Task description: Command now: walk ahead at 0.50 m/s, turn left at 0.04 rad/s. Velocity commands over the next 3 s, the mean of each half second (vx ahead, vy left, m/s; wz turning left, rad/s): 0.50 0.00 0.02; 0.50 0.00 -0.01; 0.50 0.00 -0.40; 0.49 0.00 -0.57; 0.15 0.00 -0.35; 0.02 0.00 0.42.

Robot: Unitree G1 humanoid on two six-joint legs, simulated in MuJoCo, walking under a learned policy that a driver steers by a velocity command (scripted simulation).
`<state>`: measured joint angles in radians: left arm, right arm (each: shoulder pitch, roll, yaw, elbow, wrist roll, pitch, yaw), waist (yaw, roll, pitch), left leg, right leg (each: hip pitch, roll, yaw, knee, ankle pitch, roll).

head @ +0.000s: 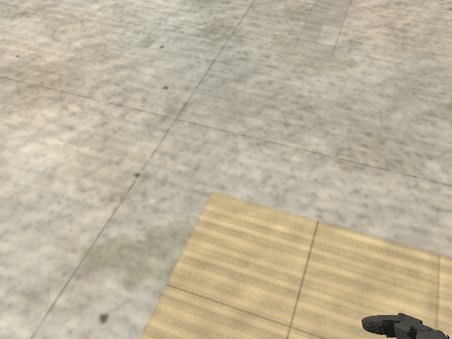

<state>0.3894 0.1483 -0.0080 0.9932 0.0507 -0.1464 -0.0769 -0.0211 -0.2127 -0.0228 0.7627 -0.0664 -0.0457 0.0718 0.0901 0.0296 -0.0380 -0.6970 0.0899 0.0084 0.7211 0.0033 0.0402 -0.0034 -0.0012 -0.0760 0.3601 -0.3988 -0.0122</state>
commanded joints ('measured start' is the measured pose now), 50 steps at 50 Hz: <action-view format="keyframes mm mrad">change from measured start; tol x32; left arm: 1 31 201 64 -24 -23 -3 18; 27 -517 119 71 -251 -81 57 54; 34 48 326 135 -99 -50 66 63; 50 -83 255 104 -59 -71 51 90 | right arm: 1 -166 -95 -42 -150 14 -7 -15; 6 560 -147 -86 59 17 -47 -61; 50 2 -74 -60 -43 84 -30 -83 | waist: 1 -20 -116 118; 5 -151 216 -477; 8 -224 79 -8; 28 -152 15 138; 34 44 -295 -402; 50 -33 -84 63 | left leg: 1 22 -42 45 -170 -144 28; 4 754 -23 20 -82 287 198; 6 1279 266 -635 -403 2 378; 11 616 187 -282 -533 -42 213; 28 731 154 -52 -519 40 138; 31 738 98 -5 -212 475 80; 35 -78 -92 -114 740 -501 -46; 50 82 12 -33 -59 36 -53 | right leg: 1 129 -311 180 -94 607 -207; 3 73 -232 89 51 882 -127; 6 -681 97 79 750 -164 19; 8 -801 -49 164 916 10 -64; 28 -643 -91 76 191 434 -35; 32 -9 -91 96 228 429 -150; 34 411 -403 815 -33 238 -354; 40 -224 -242 332 -161 268 -228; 50 -183 -211 198 -218 313 -199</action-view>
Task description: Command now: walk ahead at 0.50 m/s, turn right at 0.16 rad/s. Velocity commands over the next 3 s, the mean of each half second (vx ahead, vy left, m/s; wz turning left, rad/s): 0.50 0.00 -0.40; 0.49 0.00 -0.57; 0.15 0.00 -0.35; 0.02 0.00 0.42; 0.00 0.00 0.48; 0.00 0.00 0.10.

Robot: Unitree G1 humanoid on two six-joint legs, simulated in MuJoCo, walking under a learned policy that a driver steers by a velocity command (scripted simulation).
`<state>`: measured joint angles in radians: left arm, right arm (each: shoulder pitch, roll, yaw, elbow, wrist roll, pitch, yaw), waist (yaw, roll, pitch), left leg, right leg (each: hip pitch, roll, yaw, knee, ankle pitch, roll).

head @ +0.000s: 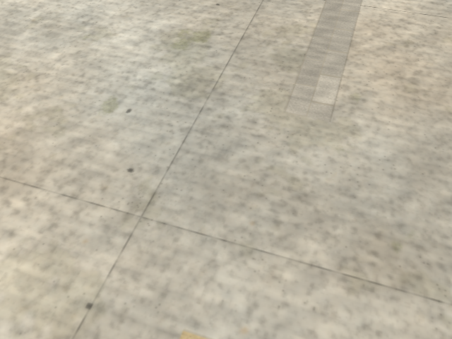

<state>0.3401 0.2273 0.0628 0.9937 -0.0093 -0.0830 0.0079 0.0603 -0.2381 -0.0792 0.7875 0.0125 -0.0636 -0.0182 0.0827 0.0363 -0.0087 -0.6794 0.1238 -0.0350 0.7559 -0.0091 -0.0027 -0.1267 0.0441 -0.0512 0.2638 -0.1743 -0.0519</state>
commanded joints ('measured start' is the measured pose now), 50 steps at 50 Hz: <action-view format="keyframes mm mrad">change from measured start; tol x32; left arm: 1 -15 178 34 -52 -13 -9 5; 29 -395 67 17 -310 -13 51 -56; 35 55 350 127 -217 -23 62 -29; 50 -19 191 62 -282 -13 35 18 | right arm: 1 -106 -50 -3 -76 7 -15 12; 10 332 -260 -64 35 -23 -45 25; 50 -125 -84 0 -129 -26 -47 10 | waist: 1 -14 -94 44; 8 -156 -77 -110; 10 -163 357 -321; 50 -40 -128 -19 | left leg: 1 72 -32 15 -131 38 -12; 8 585 -41 -18 -312 -82 74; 10 1038 336 -638 -439 -242 266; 16 591 159 -139 -569 -58 155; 28 685 173 191 -586 91 130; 33 718 152 279 -184 668 72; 36 -72 -150 15 646 -598 -37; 37 -180 -105 -41 679 -511 -13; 50 119 -119 9 -120 82 -45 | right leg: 1 -45 -261 181 -107 75 -161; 7 -3 -253 247 119 147 -117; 12 -710 -108 176 1046 -255 -12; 33 -211 1 -92 333 -6 -99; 36 547 -381 882 64 -139 -396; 50 -122 -102 270 49 454 -138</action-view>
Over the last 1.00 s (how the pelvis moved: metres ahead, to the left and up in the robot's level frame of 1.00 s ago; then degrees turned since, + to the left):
0.54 -0.03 0.02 -1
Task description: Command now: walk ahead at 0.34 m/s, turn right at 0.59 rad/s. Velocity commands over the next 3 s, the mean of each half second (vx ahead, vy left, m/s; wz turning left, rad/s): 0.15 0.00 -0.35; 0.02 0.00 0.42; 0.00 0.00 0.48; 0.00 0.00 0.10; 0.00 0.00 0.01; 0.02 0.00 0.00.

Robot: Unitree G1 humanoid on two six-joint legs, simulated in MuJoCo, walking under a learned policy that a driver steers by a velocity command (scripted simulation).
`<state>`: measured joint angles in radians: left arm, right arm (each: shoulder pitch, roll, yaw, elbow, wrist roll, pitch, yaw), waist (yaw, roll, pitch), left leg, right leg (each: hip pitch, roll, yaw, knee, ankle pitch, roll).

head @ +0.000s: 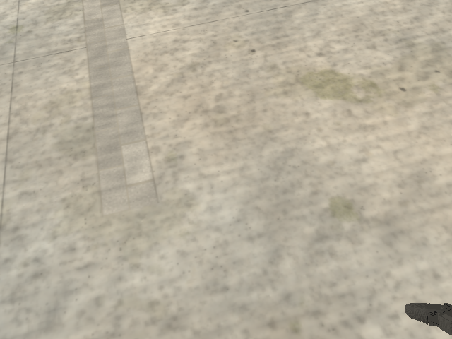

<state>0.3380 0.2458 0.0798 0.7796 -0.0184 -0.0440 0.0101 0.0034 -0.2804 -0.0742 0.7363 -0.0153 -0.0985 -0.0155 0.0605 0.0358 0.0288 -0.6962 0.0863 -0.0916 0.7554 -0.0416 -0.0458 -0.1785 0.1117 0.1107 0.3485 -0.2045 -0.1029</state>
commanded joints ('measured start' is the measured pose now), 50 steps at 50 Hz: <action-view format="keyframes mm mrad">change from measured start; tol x32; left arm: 1 1 174 46 -64 -5 4 18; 50 -216 124 31 -172 23 48 50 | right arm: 1 -88 -45 -4 -87 6 -12 13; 50 152 -169 -31 -182 21 113 -10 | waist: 1 -7 -138 -64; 8 -105 -140 -186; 10 -35 287 -486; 29 -45 -285 -63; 40 -75 -192 -129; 42 -42 292 -137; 50 -53 68 -157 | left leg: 1 160 -101 68 -153 140 1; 7 291 -131 26 -350 81 58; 10 1034 416 -516 -269 804 399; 13 693 246 -306 -373 171 306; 24 309 61 -176 -424 -216 215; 31 89 -88 66 258 -493 23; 40 412 -135 200 -233 -159 61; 42 706 222 -347 -324 532 260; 50 564 100 -233 -380 264 275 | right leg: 1 -65 -172 126 -18 475 -73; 8 16 -120 258 363 431 8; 10 -401 65 125 887 -585 110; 28 -51 -388 177 -18 -75 -72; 36 30 -400 1 91 469 -79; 40 -24 -377 -75 211 311 -11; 43 -527 -111 -61 865 -530 188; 50 -467 -118 -30 789 -170 189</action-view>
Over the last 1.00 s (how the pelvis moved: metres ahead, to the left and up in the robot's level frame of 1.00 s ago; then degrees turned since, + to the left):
0.47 -0.11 0.00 -32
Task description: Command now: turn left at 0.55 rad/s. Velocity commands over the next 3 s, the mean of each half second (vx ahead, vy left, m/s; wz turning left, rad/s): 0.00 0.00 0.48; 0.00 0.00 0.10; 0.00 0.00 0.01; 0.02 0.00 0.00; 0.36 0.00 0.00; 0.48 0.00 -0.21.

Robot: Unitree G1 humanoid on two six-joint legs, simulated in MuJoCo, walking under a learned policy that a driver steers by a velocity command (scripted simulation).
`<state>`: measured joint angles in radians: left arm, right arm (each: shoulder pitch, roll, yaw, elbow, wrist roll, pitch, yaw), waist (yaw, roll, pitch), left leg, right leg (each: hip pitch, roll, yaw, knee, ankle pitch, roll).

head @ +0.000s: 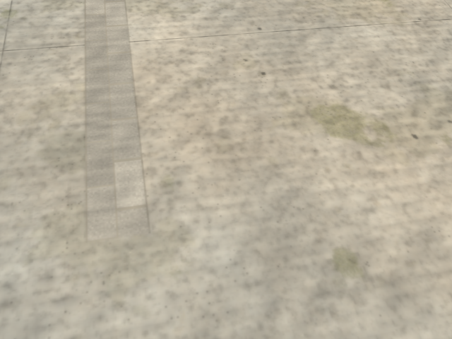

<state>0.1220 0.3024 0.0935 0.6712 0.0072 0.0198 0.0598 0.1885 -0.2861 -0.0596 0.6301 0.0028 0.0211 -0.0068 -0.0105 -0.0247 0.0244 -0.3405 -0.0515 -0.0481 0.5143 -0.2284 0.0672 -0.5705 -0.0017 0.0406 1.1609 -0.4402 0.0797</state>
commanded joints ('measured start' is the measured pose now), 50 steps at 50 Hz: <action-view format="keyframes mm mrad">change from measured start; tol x16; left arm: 1 -8 60 14 -63 -4 -18 -1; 50 93 52 -28 94 4 -41 -25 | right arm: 1 -27 -165 -48 -76 4 -5 -22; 50 5 -34 7 2 -19 -28 -3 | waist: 1 13 128 -152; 14 30 185 -128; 17 -14 -292 -103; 20 -28 -85 -83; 31 6 -144 -89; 34 57 198 -130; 50 25 50 -28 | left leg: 1 214 231 -282 -141 414 160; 7 135 205 -375 -159 138 158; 14 113 147 -472 -78 192 110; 17 -233 -106 -121 363 -422 -54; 21 -253 -36 -130 705 -252 -148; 28 -7 31 34 191 -235 -161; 31 195 23 43 -175 67 -106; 33 307 212 -166 -95 336 -2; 36 114 153 -135 -129 19 12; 50 106 110 -101 -110 106 -8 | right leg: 1 -73 0 42 -79 80 10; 14 289 51 38 -738 213 -48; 17 441 -372 478 -857 592 -333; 30 386 -191 147 -744 546 -271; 34 327 -53 -7 -677 169 -42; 50 377 -58 -7 -689 331 -12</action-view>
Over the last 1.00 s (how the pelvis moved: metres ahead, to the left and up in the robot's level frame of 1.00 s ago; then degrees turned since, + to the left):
0.16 0.06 -0.01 7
